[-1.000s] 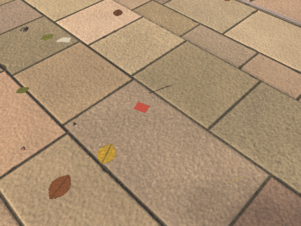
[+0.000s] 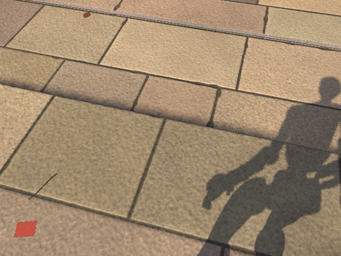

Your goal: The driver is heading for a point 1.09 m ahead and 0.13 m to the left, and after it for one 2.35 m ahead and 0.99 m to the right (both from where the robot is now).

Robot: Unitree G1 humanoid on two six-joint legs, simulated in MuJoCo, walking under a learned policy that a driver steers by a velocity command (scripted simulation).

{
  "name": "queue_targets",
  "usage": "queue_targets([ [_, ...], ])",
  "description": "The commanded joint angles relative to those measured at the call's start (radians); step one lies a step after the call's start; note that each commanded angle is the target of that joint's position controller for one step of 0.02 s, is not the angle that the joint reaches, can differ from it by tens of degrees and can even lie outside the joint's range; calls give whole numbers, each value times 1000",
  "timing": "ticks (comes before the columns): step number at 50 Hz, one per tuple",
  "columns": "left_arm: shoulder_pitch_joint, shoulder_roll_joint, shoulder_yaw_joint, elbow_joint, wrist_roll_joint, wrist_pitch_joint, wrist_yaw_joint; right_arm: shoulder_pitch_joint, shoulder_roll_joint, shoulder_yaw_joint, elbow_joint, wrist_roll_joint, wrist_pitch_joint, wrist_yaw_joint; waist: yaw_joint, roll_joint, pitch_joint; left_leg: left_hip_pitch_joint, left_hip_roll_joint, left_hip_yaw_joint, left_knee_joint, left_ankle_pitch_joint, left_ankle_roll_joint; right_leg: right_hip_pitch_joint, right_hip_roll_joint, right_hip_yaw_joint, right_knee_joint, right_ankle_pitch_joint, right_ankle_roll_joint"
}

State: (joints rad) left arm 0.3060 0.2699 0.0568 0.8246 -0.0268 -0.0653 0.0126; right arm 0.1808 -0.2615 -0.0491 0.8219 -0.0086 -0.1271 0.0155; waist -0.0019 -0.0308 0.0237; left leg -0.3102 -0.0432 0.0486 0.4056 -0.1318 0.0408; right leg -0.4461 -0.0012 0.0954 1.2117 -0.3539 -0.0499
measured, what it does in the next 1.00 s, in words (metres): walks ahead: right foot, then left foot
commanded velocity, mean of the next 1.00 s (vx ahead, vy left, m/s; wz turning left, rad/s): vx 0.50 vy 0.00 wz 0.12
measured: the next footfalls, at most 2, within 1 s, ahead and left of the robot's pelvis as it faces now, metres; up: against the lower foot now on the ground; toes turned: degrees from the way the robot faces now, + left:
right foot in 0.34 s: +0.34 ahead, -0.17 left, +0.00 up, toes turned -5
left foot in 0.96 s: +0.70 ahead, +0.09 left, +0.00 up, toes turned +12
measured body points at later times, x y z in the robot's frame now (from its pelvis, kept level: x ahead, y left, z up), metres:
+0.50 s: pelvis +0.27 -0.08 +0.00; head +0.29 -0.10 +0.45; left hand +0.40 +0.18 -0.10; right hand +0.33 -0.35 -0.13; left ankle +0.21 +0.08 -0.65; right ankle +0.30 -0.16 -0.74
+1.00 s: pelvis +0.56 -0.02 -0.03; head +0.58 -0.02 +0.42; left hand +0.45 +0.20 -0.17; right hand +0.79 -0.22 -0.13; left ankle +0.66 +0.08 -0.74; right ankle +0.32 -0.17 -0.70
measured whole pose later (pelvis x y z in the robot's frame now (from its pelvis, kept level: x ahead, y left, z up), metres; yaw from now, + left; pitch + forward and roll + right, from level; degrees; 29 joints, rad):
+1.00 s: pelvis +0.56 -0.02 -0.03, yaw +12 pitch +2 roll +1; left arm 0.50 0.20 -0.01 1.00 0.12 -0.10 -0.04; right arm 0.10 -0.24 -0.03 0.80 -0.04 -0.08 0.05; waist 0.02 0.00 -0.01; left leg -0.53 -0.07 0.04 0.65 -0.16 0.12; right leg 0.14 -0.10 -0.22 0.61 -0.49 0.05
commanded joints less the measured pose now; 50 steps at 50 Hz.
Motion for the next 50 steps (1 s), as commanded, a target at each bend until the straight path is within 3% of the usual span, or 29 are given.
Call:
queue_targets([
  [1,44,21,6,-63,1,-5,-5,47,-77,-17,-11,1,-15,8,13,93,-43,154,272,-291,-253,42,194,-166,-103,24,-42,51,0],
  [5,-89,16,-10,-122,23,-11,-10,78,-136,-32,16,14,-12,3,-2,67,-8,158,280,-206,-299,138,214,-236,-139,-16,-264,189,22],
  [9,-223,14,-22,-157,15,-25,-26,129,-164,-32,37,28,8,-1,-49,87,9,148,235,-101,-278,157,168,-152,-101,-82,-507,356,29],
  [13,-315,44,-16,-205,4,-29,-41,193,-183,-32,70,39,28,-1,-67,110,27,243,290,-122,-232,113,142,-131,-76,-94,-618,308,4],
  [15,-282,69,-5,-206,6,-33,-47,182,-197,-34,75,41,41,-3,-27,119,10,276,306,-120,-163,191,120,-50,-49,-115,-673,259,-25],
  [16,-196,94,11,-182,12,-33,-45,168,-195,-31,74,40,47,-6,26,114,-37,268,277,-87,-54,334,98,78,-18,-141,-704,254,-44],
  [17,-32,145,39,-133,15,-32,-37,171,-166,-20,70,32,49,-9,95,87,-134,203,223,-37,150,409,67,299,-16,-132,-707,258,-75],
  [18,160,242,66,-104,25,-25,-23,175,-109,5,35,1,44,-12,155,-81,-286,-13,153,23,512,122,20,588,-243,139,-711,282,-148],
  [19,176,292,69,-96,29,-22,-32,286,-7,33,29,17,20,-6,81,-315,-375,-363,0,-48,798,-427,-16,813,-407,595,-869,83,-288],
  [20,153,187,44,-104,21,-28,-37,224,-129,5,37,40,5,-2,105,-170,-301,-471,59,-146,905,-418,1,751,-385,596,-915,16,-254],
  [21,79,147,30,-115,18,-33,-39,144,-159,-6,10,52,-2,1,86,-120,-188,-504,105,-131,899,-313,19,634,-352,444,-918,96,-217],
  [22,4,122,21,-126,20,-33,-44,108,-143,-5,8,41,1,-5,53,-39,-136,-455,149,-116,854,-223,15,509,-306,330,-936,213,-198],
  [23,-46,92,16,-130,25,-35,-48,102,-130,-9,11,29,11,-8,24,-27,-96,-413,176,-119,799,-166,8,417,-269,236,-969,277,-184],
  [24,-66,77,13,-126,31,-41,-49,124,-115,-10,17,31,27,-6,-3,-52,-89,-352,197,-128,772,-126,4,360,-248,177,-1002,306,-174],
  [27,-48,84,21,-88,38,-63,-43,129,-79,-12,24,38,62,-10,-21,-35,-51,-346,184,-147,728,-48,-13,303,-229,46,-1058,424,-174],
  [32,-9,100,28,-42,43,-61,-16,19,-64,-19,-14,33,65,-5,5,-21,0,-439,138,-192,505,178,-24,357,-222,-100,-1085,469,-137],
  [33,90,-25,-25,-9,161,-78,-47,63,-5,26,17,-102,53,40,15,-28,26,-541,134,-166,501,289,-27,448,-286,-87,-1087,452,-225],
  [34,158,-17,-22,29,160,-78,-60,41,0,18,15,-99,48,54,37,-20,46,-603,140,-197,482,301,-24,507,-306,-88,-1079,463,-233],
  [36,144,29,-25,41,140,-70,-70,-55,-25,16,-18,-64,41,68,41,-11,39,-592,127,-142,415,326,-16,518,-275,-155,-1069,487,-207],
  [40,193,51,-41,92,132,-57,-60,-178,-13,32,-74,-50,58,76,61,-30,73,-502,105,-55,289,286,23,534,-273,-231,-1091,540,-171],
  [44,216,90,-31,136,122,-53,-50,-213,-34,22,-106,-47,64,75,36,-47,89,-402,45,-4,195,121,72,649,-292,-286,-1045,793,-143],
  [46,207,134,-13,140,125,-50,-40,-165,-61,6,-107,-34,61,63,-10,-72,56,-269,-14,39,191,32,95,663,-292,-333,-930,1118,-119],
  [47,189,148,-7,135,124,-47,-37,-84,-83,-7,-89,-23,51,52,-59,-64,24,-126,-60,73,155,78,115,613,-273,-366,-815,1240,-96],
  [48,210,140,-11,131,144,-49,-40,62,-124,-26,-47,-16,39,37,-97,-59,-62,150,-85,55,234,158,150,456,-236,-372,-626,1249,-55],
  [49,326,41,-47,113,166,-60,-40,294,-147,-40,21,-14,37,16,-114,55,-309,737,34,-172,366,249,300,33,-188,-325,-305,987,69],
  [50,285,9,-75,93,161,-65,-85,521,-172,-43,97,-31,49,7,-216,175,-460,992,289,-633,148,268,465,-205,2,-244,19,-100,126],
])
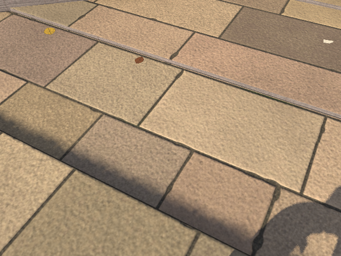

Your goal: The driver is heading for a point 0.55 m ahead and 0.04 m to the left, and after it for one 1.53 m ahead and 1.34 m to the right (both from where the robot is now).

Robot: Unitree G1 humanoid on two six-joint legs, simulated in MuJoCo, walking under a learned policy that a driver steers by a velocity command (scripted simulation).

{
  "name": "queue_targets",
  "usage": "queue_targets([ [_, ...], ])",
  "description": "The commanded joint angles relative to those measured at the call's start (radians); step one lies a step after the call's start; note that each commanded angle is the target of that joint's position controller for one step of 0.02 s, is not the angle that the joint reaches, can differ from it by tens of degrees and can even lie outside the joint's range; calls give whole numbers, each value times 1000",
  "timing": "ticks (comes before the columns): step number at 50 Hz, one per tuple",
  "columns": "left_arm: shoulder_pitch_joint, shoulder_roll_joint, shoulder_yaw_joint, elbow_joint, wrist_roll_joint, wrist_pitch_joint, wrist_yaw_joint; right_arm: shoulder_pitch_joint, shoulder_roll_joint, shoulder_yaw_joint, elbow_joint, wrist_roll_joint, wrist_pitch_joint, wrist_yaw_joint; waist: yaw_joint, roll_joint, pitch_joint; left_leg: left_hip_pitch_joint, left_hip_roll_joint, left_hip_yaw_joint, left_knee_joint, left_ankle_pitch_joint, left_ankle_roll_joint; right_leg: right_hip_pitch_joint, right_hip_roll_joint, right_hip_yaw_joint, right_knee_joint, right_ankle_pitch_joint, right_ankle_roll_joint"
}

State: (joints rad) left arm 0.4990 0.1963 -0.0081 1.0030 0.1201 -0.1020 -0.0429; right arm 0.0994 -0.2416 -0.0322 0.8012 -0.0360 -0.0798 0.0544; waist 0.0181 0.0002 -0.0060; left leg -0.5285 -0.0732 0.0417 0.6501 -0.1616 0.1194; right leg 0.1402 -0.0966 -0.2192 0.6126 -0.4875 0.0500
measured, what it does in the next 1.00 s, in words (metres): walks ahead: right foot, then left foot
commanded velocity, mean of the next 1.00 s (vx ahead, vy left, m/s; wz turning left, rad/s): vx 0.50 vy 0.00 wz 0.12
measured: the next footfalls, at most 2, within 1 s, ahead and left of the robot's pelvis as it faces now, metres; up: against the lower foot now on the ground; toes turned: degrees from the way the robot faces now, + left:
right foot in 0.42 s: +0.42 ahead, -0.08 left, +0.00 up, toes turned +13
left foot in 0.94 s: +0.61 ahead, +0.18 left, +0.00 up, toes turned +5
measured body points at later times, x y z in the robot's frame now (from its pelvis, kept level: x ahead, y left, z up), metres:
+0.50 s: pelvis +0.29 -0.02 +0.02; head +0.31 -0.03 +0.47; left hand +0.39 +0.26 -0.07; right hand +0.38 -0.29 -0.11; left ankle +0.14 +0.07 -0.64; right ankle +0.38 -0.09 -0.71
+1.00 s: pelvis +0.51 +0.08 +0.02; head +0.53 +0.10 +0.47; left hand +0.46 +0.35 -0.12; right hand +0.74 -0.13 -0.06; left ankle +0.57 +0.17 -0.71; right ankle +0.39 -0.08 -0.66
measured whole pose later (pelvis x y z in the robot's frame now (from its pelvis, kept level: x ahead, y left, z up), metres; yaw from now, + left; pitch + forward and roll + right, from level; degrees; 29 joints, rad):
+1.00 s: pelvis +0.51 +0.08 +0.02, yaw +4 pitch +1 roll -1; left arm 0.45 0.27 0.07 0.86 0.00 -0.03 0.00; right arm 0.05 -0.23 -0.02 0.72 -0.03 -0.06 0.00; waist 0.08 -0.02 0.04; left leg -0.39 -0.01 0.03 0.56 -0.18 0.05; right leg -0.20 0.05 0.10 0.86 -0.46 -0.06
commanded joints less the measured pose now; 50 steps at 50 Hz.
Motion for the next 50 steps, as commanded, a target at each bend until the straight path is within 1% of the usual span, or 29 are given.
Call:
queue_targets([
  [1,-183,134,25,-159,-58,-21,-46,700,-188,-66,171,-31,-15,-29,-311,16,-269,1108,327,-695,-260,174,289,-952,142,253,771,-43,-27],
  [2,-301,134,30,-204,-69,-31,-30,542,-226,-84,150,-18,-40,-32,-256,41,-36,848,315,-615,-300,72,230,-1039,69,330,798,-3,-53],
  [3,-294,164,37,-212,-37,-33,2,410,-156,-62,135,0,-51,-29,-184,56,-10,632,283,-546,-328,63,229,-933,26,350,734,38,-74],
  [4,-252,123,29,-213,-14,-30,26,326,-74,-31,120,7,-56,-21,-102,51,-8,449,258,-484,-361,101,233,-807,2,349,674,75,-99],
  [5,-214,55,11,-214,-14,-18,42,235,-35,-13,90,6,-56,-14,-28,24,11,267,249,-460,-409,116,231,-687,-20,343,633,87,-104],
  [6,-190,36,5,-221,-18,-3,48,175,-17,-3,63,4,-56,-8,15,16,19,169,238,-455,-455,79,236,-637,-18,332,592,54,-96],
  [7,-178,52,6,-226,-25,7,48,144,-31,-5,42,5,-63,-5,29,14,22,126,215,-429,-484,10,225,-634,-14,312,529,74,-85],
  [8,-195,151,44,-245,-102,28,45,185,-207,-64,60,41,-19,-29,58,-41,82,70,199,-393,-465,209,187,-606,1,230,436,172,-49],
  [9,-227,132,37,-262,-107,37,42,213,-217,-66,61,38,-2,-37,49,-29,84,45,184,-351,-460,293,176,-594,-2,218,364,236,-29],
  [11,-311,87,21,-297,-105,43,34,248,-169,-61,58,36,13,-41,14,41,66,35,132,-298,-448,273,130,-541,12,201,233,389,-6],
  [16,-464,126,32,-360,-103,39,30,320,-165,-72,47,32,37,-51,-73,62,24,276,152,-368,-380,192,84,-556,59,230,8,464,2],
  [19,-354,155,50,-339,-96,24,32,306,-174,-75,34,21,38,-66,-25,65,7,369,185,-410,-256,186,46,-447,72,237,-128,373,-42],
  [20,-257,176,61,-307,-88,10,39,313,-155,-68,31,21,35,-66,12,21,-39,374,138,-376,-114,224,28,-329,72,244,-177,340,-70],
  [21,-124,234,74,-300,-76,-5,48,323,-96,-49,6,24,26,-60,63,-95,-156,312,83,-286,146,105,0,-157,-114,444,-222,206,-123],
  [22,-72,347,106,-273,-78,9,49,459,-58,-45,-2,49,23,-55,15,-328,-227,18,-76,-130,401,-293,-38,71,-288,860,-327,19,-246],
  [23,-76,288,106,-262,-98,23,39,439,-129,-52,21,15,31,-58,15,-227,-153,-139,-25,-138,530,-359,-31,31,-309,999,-371,-127,-277],
  [24,-145,204,87,-281,-101,26,32,332,-145,-56,7,9,32,-51,17,-69,-43,-157,13,-167,566,-257,-29,-67,-264,865,-370,-86,-262],
  [25,-183,167,77,-282,-94,24,28,257,-126,-50,-12,12,27,-44,16,-19,-3,-137,35,-169,542,-195,-34,-147,-226,740,-373,87,-247],
  [27,-189,144,69,-259,-96,11,28,230,-106,-44,-26,5,40,-38,-13,-77,16,-79,76,-162,458,-162,-49,-218,-152,557,-381,385,-206],
  [29,-136,144,68,-226,-113,-8,22,217,-107,-43,-30,-6,59,-42,-22,-105,-17,-54,85,-110,427,-147,-63,-200,-124,507,-373,593,-215],
  [32,-76,164,74,-194,-125,-6,20,112,-90,-32,-65,-10,67,-39,-14,-94,4,-120,113,-64,351,-81,-98,-188,-107,478,-408,649,-259],
  [37,-16,174,80,-161,-126,17,34,-79,-60,-8,-120,7,57,-31,20,-102,51,-76,114,-35,73,88,-131,-234,-62,429,-435,622,-258],
  [41,14,198,89,-158,-121,30,39,-183,-67,-7,-155,15,45,-28,55,-108,64,-34,93,-32,-27,102,-132,-196,-78,467,-399,629,-259],
  [44,-32,232,104,-177,-110,40,45,-122,-97,-17,-145,18,27,-34,7,-117,49,128,81,-56,-93,35,-110,-234,-89,490,-339,618,-228],
  [46,-58,233,107,-184,-113,43,42,81,-130,-38,-83,6,17,-49,-84,-58,-10,413,59,-54,-184,1,-82,-320,-23,450,-133,703,-191],
  [47,-60,188,98,-214,-125,44,38,244,-206,-58,-62,-17,7,-63,-144,80,-141,621,245,-236,-242,-119,-36,-425,48,380,146,515,-162],
  [48,34,93,81,-239,-135,49,39,276,-275,-69,-66,-21,15,-69,-90,274,-220,802,465,-562,-319,-217,24,-695,176,283,424,-52,-130],
  [49,55,165,94,-223,-113,61,44,259,-242,-69,-65,9,27,-66,-77,246,-195,709,477,-694,-369,-274,75,-781,148,323,530,-48,-143],
  [50,0,189,104,-216,-108,71,39,183,-154,-48,-82,12,26,-61,-49,134,-84,600,440,-573,-388,-275,68,-783,101,342,550,39,-148],
])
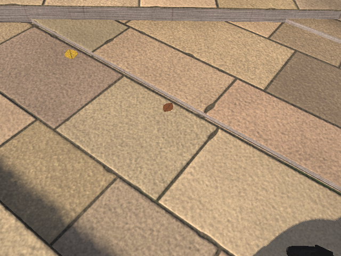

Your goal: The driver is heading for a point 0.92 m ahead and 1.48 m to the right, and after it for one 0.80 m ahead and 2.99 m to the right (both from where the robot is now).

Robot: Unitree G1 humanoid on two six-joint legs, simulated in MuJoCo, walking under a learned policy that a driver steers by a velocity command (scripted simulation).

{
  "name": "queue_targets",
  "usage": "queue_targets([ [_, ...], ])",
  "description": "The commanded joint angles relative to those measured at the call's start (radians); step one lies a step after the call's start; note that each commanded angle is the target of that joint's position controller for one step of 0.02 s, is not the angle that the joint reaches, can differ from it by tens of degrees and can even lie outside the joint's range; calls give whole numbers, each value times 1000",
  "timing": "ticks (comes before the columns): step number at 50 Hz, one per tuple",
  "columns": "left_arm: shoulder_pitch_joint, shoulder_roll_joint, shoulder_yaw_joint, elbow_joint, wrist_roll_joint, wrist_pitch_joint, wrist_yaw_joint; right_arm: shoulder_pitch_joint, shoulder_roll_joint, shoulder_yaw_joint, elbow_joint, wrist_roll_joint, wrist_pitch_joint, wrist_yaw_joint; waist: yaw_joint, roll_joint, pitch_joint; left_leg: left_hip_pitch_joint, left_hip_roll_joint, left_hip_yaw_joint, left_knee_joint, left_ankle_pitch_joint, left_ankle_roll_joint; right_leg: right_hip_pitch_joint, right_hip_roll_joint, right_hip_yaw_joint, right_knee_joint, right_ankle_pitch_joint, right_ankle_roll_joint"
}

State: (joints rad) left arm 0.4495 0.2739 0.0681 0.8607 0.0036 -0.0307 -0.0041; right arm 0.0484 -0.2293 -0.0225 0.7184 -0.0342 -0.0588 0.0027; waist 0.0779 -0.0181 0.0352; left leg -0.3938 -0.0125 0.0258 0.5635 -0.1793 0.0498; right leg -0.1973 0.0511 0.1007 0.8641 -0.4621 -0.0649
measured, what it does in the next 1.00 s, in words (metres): goes down, turning right: right foot 0.14 m lower, then left foot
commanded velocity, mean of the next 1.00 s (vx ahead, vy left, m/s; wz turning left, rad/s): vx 0.30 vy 0.00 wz -0.57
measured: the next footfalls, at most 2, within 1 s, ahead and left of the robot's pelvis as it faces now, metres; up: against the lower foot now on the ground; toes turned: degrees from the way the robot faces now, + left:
right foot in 0.60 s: +0.42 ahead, -0.16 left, -0.14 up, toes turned -24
left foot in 0.98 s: +0.55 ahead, +0.03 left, -0.14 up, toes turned -40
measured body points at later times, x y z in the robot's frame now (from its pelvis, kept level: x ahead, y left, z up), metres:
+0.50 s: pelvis +0.23 +0.00 -0.05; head +0.25 -0.01 +0.40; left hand +0.49 +0.13 -0.14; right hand +0.07 -0.17 -0.19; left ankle +0.07 +0.09 -0.73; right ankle +0.36 -0.18 -0.75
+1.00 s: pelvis +0.40 -0.02 -0.15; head +0.42 -0.02 +0.30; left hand +0.67 +0.14 -0.25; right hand +0.41 -0.33 -0.23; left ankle +0.52 +0.06 -0.87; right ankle +0.38 -0.15 -0.87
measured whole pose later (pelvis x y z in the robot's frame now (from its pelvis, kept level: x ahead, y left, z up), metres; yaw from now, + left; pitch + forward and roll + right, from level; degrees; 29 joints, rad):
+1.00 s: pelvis +0.40 -0.02 -0.15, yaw -36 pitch +3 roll -1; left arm 0.19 0.30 0.08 0.70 -0.01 0.06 0.04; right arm 0.12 -0.23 -0.04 0.65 -0.01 -0.01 -0.04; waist 0.04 0.00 -0.02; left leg -0.45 0.00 -0.08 0.63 -0.24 -0.05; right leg -0.46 0.13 0.17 0.66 -0.28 -0.02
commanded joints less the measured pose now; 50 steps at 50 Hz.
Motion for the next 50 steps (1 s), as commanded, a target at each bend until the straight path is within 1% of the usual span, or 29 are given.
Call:
queue_targets([
  [1,9,101,28,-73,7,7,-10,174,-109,-43,-10,12,-1,-3,-89,113,-58,369,333,-431,-330,-145,125,-412,-77,9,274,80,-21],
  [5,-36,70,24,-89,31,55,-38,202,-118,-49,27,7,-33,-5,-69,124,-26,257,256,-179,-399,121,122,-327,-106,-40,241,193,19],
  [6,27,-107,-55,-74,90,-21,-75,210,-19,-28,30,-87,-83,-9,-68,118,-15,310,261,-179,-369,-20,121,-415,-129,113,320,362,-22],
  [7,-1,-71,-49,-61,69,-54,-88,250,-10,-29,55,-103,-86,-8,-93,60,36,323,274,-180,-378,-27,118,-515,-121,145,278,418,-31],
  [10,-140,45,-29,-87,48,-83,-101,236,-45,-16,67,-72,-101,-10,-93,44,-9,331,216,-27,-354,70,100,-534,-126,116,30,653,4],
  [13,-237,14,-48,-105,71,-57,-94,407,-14,10,140,-83,-90,-2,-139,57,25,278,220,39,-291,65,148,-520,-140,39,-105,865,37],
  [15,-276,11,-52,-119,74,-46,-82,468,-6,30,181,-84,-94,15,-122,54,54,282,261,14,-285,140,164,-533,-152,47,-136,871,18],
  [19,-359,26,-51,-149,74,-32,-69,501,-9,60,224,-80,-104,12,-114,30,89,364,260,51,-217,151,119,-558,-149,23,-195,858,-9],
  [21,-432,18,-51,-174,67,-33,-76,527,-19,62,241,-57,-101,-17,-128,3,110,388,235,90,-159,245,73,-545,-151,-32,-255,824,-2],
  [22,-499,0,-33,-204,-81,-21,-85,462,-158,-7,231,105,-52,-66,-154,53,206,322,259,111,-39,399,39,-596,-86,-13,-231,804,0],
  [23,-525,-6,-37,-220,-84,-15,-101,512,-141,-2,227,106,-25,-93,-174,7,173,391,259,125,42,443,19,-631,-78,-45,-271,793,13],
  [24,-566,-32,-39,-238,-64,-3,-117,545,-106,-1,226,88,-6,-108,-192,3,140,400,256,146,102,398,15,-604,-83,-93,-320,813,24],
  [26,-551,-53,-40,-237,-37,24,-142,526,-89,-8,188,75,18,-116,-197,32,73,336,234,185,222,349,4,-418,-60,-157,-416,847,43],
  [28,-389,-23,-18,-180,-30,37,-132,500,-101,-19,159,70,22,-101,-137,50,-18,245,239,183,447,404,13,-169,-33,-180,-437,856,18],
  [29,-237,33,11,-123,-26,39,-108,468,-100,-21,152,70,19,-82,-56,38,-80,166,225,184,643,406,-1,24,-17,-196,-486,891,-19],
  [30,-62,97,45,-71,-10,39,-69,418,-107,-29,154,78,2,-54,71,-83,-124,-40,104,236,1047,55,-78,317,-74,-144,-609,1122,-126],
  [31,-13,222,50,-46,22,21,-36,467,-27,-16,106,35,-26,-35,34,-246,-219,-498,18,167,1472,-807,-124,722,-265,44,-225,1891,-226],
  [32,17,242,46,-80,42,3,-27,502,-94,-1,27,73,-54,-8,51,-222,-553,-593,28,-88,1566,-752,-142,936,-469,332,-144,1920,-466],
  [33,-81,215,45,-141,37,12,-13,414,-136,-9,-20,68,-59,-5,61,-55,-588,-624,77,-151,1519,-651,-139,829,-483,364,-261,1638,-478],
  [34,-175,193,32,-166,11,25,-5,387,-134,-3,-54,63,-48,-12,-17,61,-543,-655,118,-163,1379,-513,-121,692,-462,376,-335,1169,-437],
  [35,-299,162,20,-188,-8,39,1,370,-121,-8,-34,45,-22,-34,-87,167,-442,-586,132,-129,1319,-431,-140,434,-453,398,-418,920,-395],
  [36,-363,150,13,-207,-9,34,0,411,-156,-30,-5,48,7,-52,-146,202,-336,-444,134,-149,1129,-252,-146,125,-446,390,-512,754,-369],
  [37,-398,158,13,-210,7,24,-11,398,-154,-38,4,35,36,-70,-169,137,-230,-323,128,-130,1094,-244,-158,-111,-403,374,-527,779,-357],
  [38,-385,171,17,-199,-1,15,-10,375,-141,-43,-11,29,44,-81,-170,97,-121,-251,112,-119,892,-179,-176,-263,-294,255,-545,767,-317],
  [40,-371,169,27,-198,-2,19,13,276,-104,-38,-44,12,32,-89,-143,15,-131,-144,70,-80,518,-89,-180,-293,-145,126,-497,793,-240],
  [43,-348,165,34,-205,-12,52,46,188,-56,-26,-84,34,35,-71,-113,-94,-240,-73,27,-103,323,0,-190,-193,-151,182,-474,602,-210],
  [47,-326,140,33,-227,-15,83,51,140,-100,-53,-114,39,49,-48,-99,-171,-163,16,-15,-92,100,-58,-142,-230,-145,319,-484,164,-140],
  [49,-290,89,23,-231,-15,84,52,212,-147,-79,-101,23,42,-37,-129,-130,-131,217,60,-114,-80,1,-89,-346,-75,306,-363,65,-59],
  [50,-227,9,8,-237,-5,78,48,283,-230,-101,-102,-4,43,-38,-109,121,-192,378,325,-344,-128,122,12,-486,61,134,-31,-125,29],
])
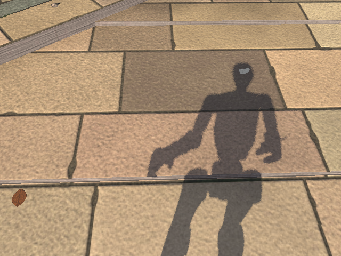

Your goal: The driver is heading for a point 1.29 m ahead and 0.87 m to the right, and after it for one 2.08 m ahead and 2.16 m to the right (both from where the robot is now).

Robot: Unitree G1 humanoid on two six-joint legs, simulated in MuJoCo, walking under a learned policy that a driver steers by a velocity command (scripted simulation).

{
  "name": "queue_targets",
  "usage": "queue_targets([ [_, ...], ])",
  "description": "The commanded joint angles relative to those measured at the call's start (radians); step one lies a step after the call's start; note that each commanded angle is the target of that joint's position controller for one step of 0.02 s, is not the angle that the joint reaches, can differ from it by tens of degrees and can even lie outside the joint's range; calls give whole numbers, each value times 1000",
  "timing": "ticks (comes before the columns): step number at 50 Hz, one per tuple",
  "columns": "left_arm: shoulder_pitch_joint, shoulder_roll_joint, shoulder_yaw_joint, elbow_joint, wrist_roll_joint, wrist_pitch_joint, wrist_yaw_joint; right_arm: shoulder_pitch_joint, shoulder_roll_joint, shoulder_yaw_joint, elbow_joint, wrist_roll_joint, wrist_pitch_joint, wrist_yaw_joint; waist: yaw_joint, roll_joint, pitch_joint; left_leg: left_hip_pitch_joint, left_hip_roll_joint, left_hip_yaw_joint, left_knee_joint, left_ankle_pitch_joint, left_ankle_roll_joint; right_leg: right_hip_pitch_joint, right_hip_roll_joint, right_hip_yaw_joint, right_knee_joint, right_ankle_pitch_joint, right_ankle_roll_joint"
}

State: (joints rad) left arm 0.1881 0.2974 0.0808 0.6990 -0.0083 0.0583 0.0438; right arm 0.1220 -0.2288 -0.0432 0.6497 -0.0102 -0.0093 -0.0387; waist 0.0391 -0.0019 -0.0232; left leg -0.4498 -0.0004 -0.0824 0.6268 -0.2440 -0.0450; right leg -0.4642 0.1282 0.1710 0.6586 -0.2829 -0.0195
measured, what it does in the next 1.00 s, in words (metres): steps on the spot, turning right: right foot, then left foot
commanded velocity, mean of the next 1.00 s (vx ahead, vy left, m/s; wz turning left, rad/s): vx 0.07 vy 0.00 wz -0.60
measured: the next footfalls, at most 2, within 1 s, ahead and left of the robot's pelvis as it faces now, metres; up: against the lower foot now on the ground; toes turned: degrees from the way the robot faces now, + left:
right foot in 0.42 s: +0.02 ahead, -0.11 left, +0.00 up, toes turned -17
left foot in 0.86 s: +0.15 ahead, +0.08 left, +0.00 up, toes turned -36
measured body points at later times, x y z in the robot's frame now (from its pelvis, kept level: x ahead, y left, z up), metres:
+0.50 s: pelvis +0.01 -0.01 +0.01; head +0.03 -0.05 +0.46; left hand +0.25 +0.20 -0.07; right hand +0.06 -0.33 -0.10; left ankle +0.04 +0.13 -0.66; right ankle -0.02 -0.10 -0.72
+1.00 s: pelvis +0.08 -0.01 +0.02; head +0.10 -0.01 +0.47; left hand +0.35 +0.13 -0.09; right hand +0.02 -0.31 -0.07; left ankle +0.11 +0.10 -0.72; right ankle -0.01 -0.12 -0.65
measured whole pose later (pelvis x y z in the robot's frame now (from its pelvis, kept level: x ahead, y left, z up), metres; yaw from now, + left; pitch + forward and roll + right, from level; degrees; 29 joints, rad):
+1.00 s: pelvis +0.08 -0.01 +0.02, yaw -36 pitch +3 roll +0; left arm 0.24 0.30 0.09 0.65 -0.02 0.01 0.02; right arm 0.27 -0.25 -0.08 0.68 0.00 -0.06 -0.01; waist -0.01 -0.04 -0.04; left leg -0.24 -0.01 0.01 0.50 -0.31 0.02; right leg -0.56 0.07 0.13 1.07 -0.40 -0.01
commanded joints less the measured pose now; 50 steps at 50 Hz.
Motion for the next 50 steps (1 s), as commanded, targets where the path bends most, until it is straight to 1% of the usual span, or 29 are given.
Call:
queue_targets([
  [1,2,35,11,-130,-8,-38,-4,191,-265,-92,-35,-57,-7,17,-60,337,-126,374,445,-542,-317,184,277,-366,25,0,370,-392,21],
  [2,-3,122,42,-113,-6,-46,-4,121,-219,-80,-69,-56,-15,17,-42,244,-84,321,419,-495,-324,132,300,-371,-24,42,539,-304,39],
  [3,11,152,56,-88,-7,-33,-2,48,-169,-69,-78,-37,-14,14,-20,180,-60,266,353,-355,-306,123,254,-351,-41,20,605,-223,51],
  [4,42,146,60,-64,-4,-13,3,-16,-134,-58,-92,-17,-11,15,1,141,-48,221,289,-243,-299,128,219,-306,-54,-11,659,-169,69],
  [5,64,137,60,-59,-1,2,1,-55,-127,-54,-92,-2,-8,14,14,128,-29,167,261,-173,-303,131,208,-268,-62,-35,704,-108,83],
  [8,22,76,41,-89,-14,15,-9,-30,-123,-50,-78,-9,2,4,-14,151,-14,157,213,-37,-323,103,204,-224,-81,-119,593,-10,107],
  [12,-71,31,12,-145,-7,4,-33,57,-185,-71,-43,-3,13,-12,-76,186,-68,272,284,-29,-310,111,236,-166,-138,-146,337,-64,103],
  [17,-49,55,22,-151,-10,1,-54,47,-225,-86,-23,16,12,3,-75,211,-69,255,328,3,-272,141,230,8,-127,-224,77,-106,32],
  [19,20,43,30,-125,-12,0,-58,37,-219,-86,-13,30,21,2,-35,188,-85,231,314,52,-180,195,181,148,-91,-264,-129,10,-12],
  [20,61,60,40,-111,-12,-1,-51,80,-191,-79,6,29,23,3,-26,136,-93,158,286,105,-90,164,121,271,-85,-231,-220,96,-39],
  [21,94,156,67,-118,-13,-6,-39,78,-131,-62,-16,0,23,11,-36,-92,-97,-68,191,222,192,-54,16,447,-278,61,-286,330,-107],
  [22,90,261,84,-134,13,-11,-39,-11,-101,-43,-99,-20,11,8,-23,-334,-76,-353,44,183,415,-402,-48,474,-504,397,-288,557,-315],
  [23,116,210,70,-140,44,-31,-44,-80,-161,-60,-100,-6,2,4,45,-203,-131,-367,39,37,577,-414,-45,454,-514,385,-303,542,-378],
  [24,72,180,54,-131,40,-43,-41,-75,-178,-69,-94,4,5,2,8,-163,-99,-380,44,10,630,-333,-34,433,-458,290,-286,538,-330],
  [25,12,155,49,-135,14,-44,-33,-49,-177,-75,-70,-5,10,-9,-22,-112,-83,-377,56,0,613,-240,-34,407,-394,211,-271,521,-266],
  [26,-35,133,40,-139,-9,-39,-26,-29,-183,-78,-62,-15,15,-17,-40,-110,-77,-358,62,-5,582,-166,-37,379,-362,174,-265,529,-228],
  [27,-52,123,34,-140,-12,-33,-19,-13,-171,-77,-57,-17,16,-14,-54,-115,-83,-304,49,7,591,-110,-44,337,-335,146,-261,566,-218],
  [32,-14,132,35,-124,-7,-20,0,-49,-105,-51,-72,-9,9,4,-35,-114,-90,-222,13,12,371,-8,-52,325,-283,147,-247,433,-201],
  [36,-5,160,42,-129,2,-15,-1,-89,-114,-50,-88,1,1,12,-17,-149,-70,-142,-17,-3,221,-73,-42,278,-287,238,-236,328,-216],
  [37,4,162,43,-129,-2,-15,-4,-81,-119,-52,-87,5,-3,17,-14,-147,-88,-110,-25,-2,187,-92,-34,269,-284,265,-249,216,-219],
  [40,7,160,39,-132,-13,-20,-17,-78,-131,-58,-95,22,-25,34,-12,-167,-54,-2,-47,19,58,-141,2,194,-252,345,-287,-138,-219],
  [42,-21,138,30,-136,-16,-26,-13,-5,-123,-64,-78,30,-44,41,-68,-163,-38,190,-47,37,-145,-44,37,104,-202,347,-258,-242,-185],
  [43,-21,96,17,-137,-12,-32,-10,58,-143,-75,-62,23,-48,36,-97,-126,-52,357,13,7,-203,-19,62,1,-158,307,-176,-273,-136],
  [44,-18,4,-7,-151,-6,-39,-12,185,-212,-90,-42,-7,-51,31,-125,67,-116,569,225,-229,-255,-147,141,-191,-41,132,123,-350,-54],
  [45,-61,48,8,-209,-33,-62,-11,273,-291,-114,-6,-29,-62,48,-123,280,-54,554,400,-612,-373,-313,291,-425,16,53,297,-396,-29],
  [46,-65,126,32,-194,-25,-74,-12,216,-237,-101,-21,-12,-73,48,-100,194,33,505,410,-592,-386,-398,311,-480,-75,76,418,-298,-9],
  [47,-60,149,42,-173,-14,-73,-17,171,-189,-88,-28,4,-71,39,-83,175,62,468,358,-479,-385,-387,270,-482,-98,46,455,-210,-1],
  [49,-25,124,43,-142,-11,-66,-27,114,-151,-74,-38,15,-64,24,-60,153,69,429,291,-316,-407,-250,210,-458,-138,12,484,-61,25],
  [50,-32,97,35,-134,-12,-69,-37,120,-146,-70,-33,6,-67,19,-64,136,71,390,268,-239,-428,-156,200,-424,-147,-11,495,6,31],
])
